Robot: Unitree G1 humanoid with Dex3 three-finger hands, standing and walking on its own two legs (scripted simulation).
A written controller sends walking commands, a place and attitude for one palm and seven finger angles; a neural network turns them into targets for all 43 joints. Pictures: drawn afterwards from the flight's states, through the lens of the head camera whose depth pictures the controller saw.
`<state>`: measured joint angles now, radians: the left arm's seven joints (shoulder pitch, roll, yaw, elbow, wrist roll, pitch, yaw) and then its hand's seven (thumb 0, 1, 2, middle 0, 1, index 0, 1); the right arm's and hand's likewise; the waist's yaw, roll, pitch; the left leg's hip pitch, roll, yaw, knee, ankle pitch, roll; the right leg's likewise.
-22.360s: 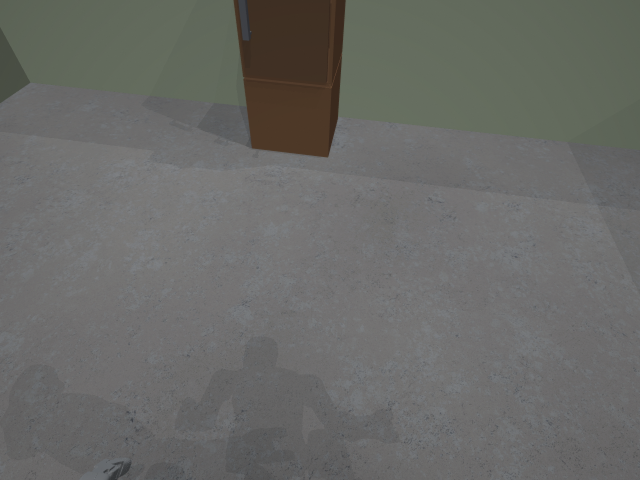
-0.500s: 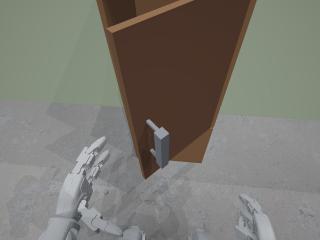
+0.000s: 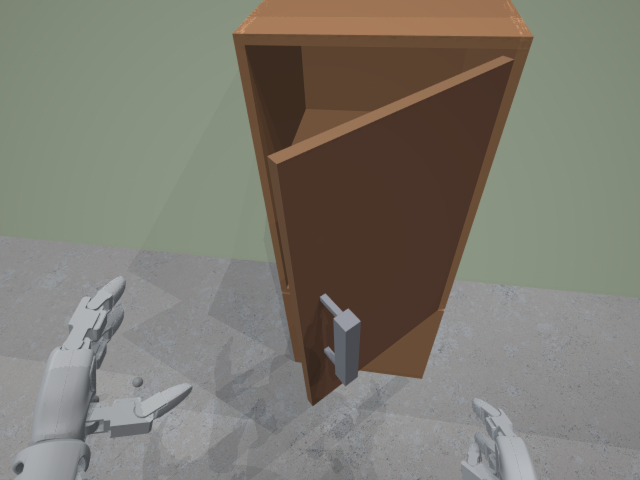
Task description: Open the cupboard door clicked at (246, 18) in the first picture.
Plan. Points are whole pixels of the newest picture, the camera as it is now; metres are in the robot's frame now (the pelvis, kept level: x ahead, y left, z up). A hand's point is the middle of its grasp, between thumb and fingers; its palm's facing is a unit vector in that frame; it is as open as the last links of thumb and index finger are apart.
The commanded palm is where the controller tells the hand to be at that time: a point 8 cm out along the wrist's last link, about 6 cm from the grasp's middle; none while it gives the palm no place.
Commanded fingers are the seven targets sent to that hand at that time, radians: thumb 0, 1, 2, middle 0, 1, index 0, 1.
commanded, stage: draw the hand back to the body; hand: left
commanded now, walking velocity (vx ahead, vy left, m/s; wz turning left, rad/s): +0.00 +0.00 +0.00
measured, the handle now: (337, 339) +0.35 +0.02 -0.06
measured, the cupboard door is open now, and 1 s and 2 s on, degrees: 46 46 46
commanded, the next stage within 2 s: step back with the hand held close in 0.70 s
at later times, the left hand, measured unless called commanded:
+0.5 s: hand (57, 338) +0.19 +0.25 +0.18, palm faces +0.46 -0.78 -0.42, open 7.7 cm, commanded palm +0.14 +0.29 +0.19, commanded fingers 0.00 0.90 0.90 -0.20 -0.30 -0.20 -0.30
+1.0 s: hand (62, 344) +0.19 +0.25 +0.18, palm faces +0.40 -0.77 -0.49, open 7.4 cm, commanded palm +0.13 +0.29 +0.20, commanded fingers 0.00 0.90 0.90 -0.20 -0.30 -0.20 -0.30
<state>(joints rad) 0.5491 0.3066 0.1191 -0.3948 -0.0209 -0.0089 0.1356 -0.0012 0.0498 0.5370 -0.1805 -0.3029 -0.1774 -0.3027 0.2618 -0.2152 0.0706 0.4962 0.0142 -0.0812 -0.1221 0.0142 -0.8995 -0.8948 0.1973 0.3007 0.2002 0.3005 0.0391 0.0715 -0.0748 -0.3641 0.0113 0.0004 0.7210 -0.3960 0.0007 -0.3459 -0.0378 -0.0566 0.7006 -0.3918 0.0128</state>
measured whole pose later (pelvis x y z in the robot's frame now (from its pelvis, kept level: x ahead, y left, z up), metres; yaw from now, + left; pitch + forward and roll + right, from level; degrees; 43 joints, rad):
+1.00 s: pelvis -0.01 -0.01 +0.03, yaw +0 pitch -1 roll -1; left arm 0.49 0.36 0.39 -0.39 -0.04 -0.13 0.11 0.02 0.90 0.90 -0.21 -0.30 -0.21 -0.30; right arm 0.15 -0.24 0.01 0.60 0.00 -0.06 -0.08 0.01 -0.90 -0.89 0.20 0.30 0.20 0.30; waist 0.01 0.08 0.05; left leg -0.19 0.03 -0.01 0.43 -0.23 -0.02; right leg -0.15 0.00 -0.07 0.39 -0.21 0.00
